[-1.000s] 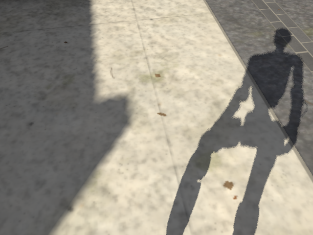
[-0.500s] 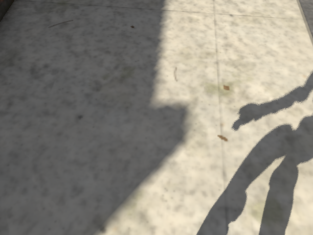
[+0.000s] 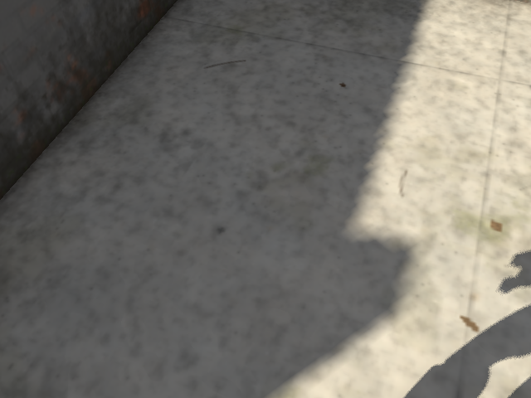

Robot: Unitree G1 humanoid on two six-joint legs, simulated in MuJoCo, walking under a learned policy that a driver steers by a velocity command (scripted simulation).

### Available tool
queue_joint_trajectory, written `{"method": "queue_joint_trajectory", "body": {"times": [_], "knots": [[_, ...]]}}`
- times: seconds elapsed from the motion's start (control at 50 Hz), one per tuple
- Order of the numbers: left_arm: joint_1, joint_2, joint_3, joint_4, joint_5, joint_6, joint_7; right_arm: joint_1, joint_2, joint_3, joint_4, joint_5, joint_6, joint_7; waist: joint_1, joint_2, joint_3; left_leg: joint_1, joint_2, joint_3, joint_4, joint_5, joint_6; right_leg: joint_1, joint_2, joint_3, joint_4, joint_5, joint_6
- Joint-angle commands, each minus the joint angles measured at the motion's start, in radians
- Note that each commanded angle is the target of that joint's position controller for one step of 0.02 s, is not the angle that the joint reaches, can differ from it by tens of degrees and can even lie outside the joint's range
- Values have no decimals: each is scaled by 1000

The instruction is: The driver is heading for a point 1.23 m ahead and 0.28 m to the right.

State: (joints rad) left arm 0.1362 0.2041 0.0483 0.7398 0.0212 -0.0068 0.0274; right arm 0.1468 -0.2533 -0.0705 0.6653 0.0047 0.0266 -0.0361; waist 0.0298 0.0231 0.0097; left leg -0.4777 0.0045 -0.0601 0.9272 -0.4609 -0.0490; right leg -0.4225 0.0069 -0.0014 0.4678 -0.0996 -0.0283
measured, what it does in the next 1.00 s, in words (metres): walks ahead: left foot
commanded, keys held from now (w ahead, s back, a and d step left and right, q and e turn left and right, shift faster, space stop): no key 0.54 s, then w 0.46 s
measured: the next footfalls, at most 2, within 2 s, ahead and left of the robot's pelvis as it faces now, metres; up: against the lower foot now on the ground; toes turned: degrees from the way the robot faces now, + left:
left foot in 0.08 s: +0.05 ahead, +0.14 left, +0.00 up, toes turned -1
left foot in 1.20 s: +0.44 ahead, +0.14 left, +0.00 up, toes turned +1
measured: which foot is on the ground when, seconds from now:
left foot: up 0.00-0.06, down 0.08-0.76, up 0.78-1.00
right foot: down 0.00-1.00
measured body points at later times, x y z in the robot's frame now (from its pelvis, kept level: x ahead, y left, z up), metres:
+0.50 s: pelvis +0.04 +0.02 -0.01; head +0.04 +0.02 +0.44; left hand +0.14 +0.28 -0.13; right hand +0.15 -0.21 -0.13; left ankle +0.01 +0.14 -0.73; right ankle +0.09 -0.11 -0.73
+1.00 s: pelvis +0.16 +0.00 +0.01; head +0.18 -0.02 +0.46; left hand +0.14 +0.25 -0.12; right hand +0.33 -0.26 -0.09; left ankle +0.24 +0.16 -0.66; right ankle +0.09 -0.10 -0.73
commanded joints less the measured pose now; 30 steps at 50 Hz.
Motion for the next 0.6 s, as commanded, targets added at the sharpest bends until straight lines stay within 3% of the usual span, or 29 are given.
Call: {"method": "queue_joint_trajectory", "body": {"times": [0.02,0.06,0.08,0.1,0.12,0.14,0.16,0.2,0.24,0.38,0.54,0.56,0.6], "knots": [[-33,139,32,-65,-10,-5,2,82,-44,-8,-33,-3,-11,3,-33,-203,-183,157,-2,44,-235,110,13,146,-203,200,-127,43,-193],[-10,121,23,-56,-20,0,0,107,-39,-9,-17,-12,-7,11,-54,-188,-152,276,-26,77,-425,227,50,78,-177,185,-110,-121,-142],[20,105,18,-46,-19,-3,-3,97,-60,-10,-32,-31,-6,13,-47,-151,-140,331,15,24,-448,258,78,18,-157,172,-93,-235,-81],[25,85,12,-52,-5,-9,-7,89,-115,-17,-55,-47,-4,9,-21,-30,-120,349,139,-115,-486,298,126,-58,-97,104,11,-323,-16],[45,55,8,-63,-6,-18,-11,47,-102,-15,-35,-46,-6,15,32,203,-105,154,190,-177,-554,115,182,53,-25,-4,39,-269,26],[2,91,15,-55,8,-20,-8,-11,-35,3,-63,-41,-16,21,12,164,-47,66,148,-159,-597,-20,166,126,-27,11,56,-169,49],[-6,92,18,-48,9,-20,-8,-8,-18,8,-49,-45,-25,22,10,148,-26,45,119,-132,-593,-78,132,153,-26,10,52,-120,51],[26,94,21,-25,10,-17,-4,12,-39,3,-35,-36,-40,20,7,114,5,31,90,-101,-573,-54,99,175,-37,20,49,-96,43],[35,88,21,-12,-3,-20,-6,55,-35,4,-21,-26,-47,13,-2,53,18,64,68,-75,-536,15,89,157,-43,31,34,-106,28],[52,78,21,28,-6,-23,-4,95,-15,2,-4,-17,-50,10,-14,-17,-23,134,45,-45,-467,187,99,174,-48,36,50,-31,27],[53,84,22,62,-12,-17,4,126,-5,-3,28,-12,-49,7,-16,-24,-44,155,27,-18,-433,280,91,199,-57,43,81,44,14],[71,75,21,77,-12,-14,4,154,-4,-5,44,-11,-47,7,-20,-11,-61,163,23,-16,-449,177,97,201,-40,24,92,-56,13],[61,89,27,82,-25,-15,4,181,-54,-21,53,1,-42,7,-35,61,5,139,59,-91,-523,-146,156,103,20,-42,175,-352,9]]}}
